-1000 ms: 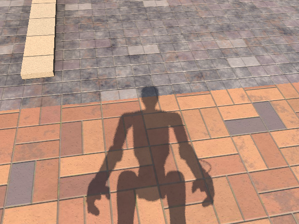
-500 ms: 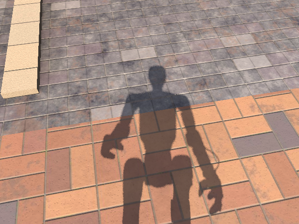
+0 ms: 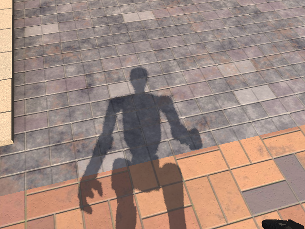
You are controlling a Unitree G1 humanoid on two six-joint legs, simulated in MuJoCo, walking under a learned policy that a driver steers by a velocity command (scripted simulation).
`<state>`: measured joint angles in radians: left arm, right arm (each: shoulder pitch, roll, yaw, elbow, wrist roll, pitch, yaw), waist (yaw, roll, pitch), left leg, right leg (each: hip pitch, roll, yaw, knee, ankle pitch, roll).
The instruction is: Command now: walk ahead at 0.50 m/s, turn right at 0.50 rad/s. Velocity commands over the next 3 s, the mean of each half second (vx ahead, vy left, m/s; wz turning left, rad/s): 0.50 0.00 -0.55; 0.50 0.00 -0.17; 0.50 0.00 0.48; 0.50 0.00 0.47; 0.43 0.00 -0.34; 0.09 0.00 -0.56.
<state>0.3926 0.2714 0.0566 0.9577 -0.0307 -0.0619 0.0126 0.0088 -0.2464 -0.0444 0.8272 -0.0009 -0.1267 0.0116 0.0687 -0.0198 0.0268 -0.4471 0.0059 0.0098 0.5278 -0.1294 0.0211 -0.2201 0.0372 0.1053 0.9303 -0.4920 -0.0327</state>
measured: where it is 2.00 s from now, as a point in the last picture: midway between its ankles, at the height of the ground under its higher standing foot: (209, 119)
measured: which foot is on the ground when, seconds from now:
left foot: down 0.00-0.48, up 0.50-0.98, down 1.00-1.00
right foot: up 0.00-0.44, down 0.46-1.00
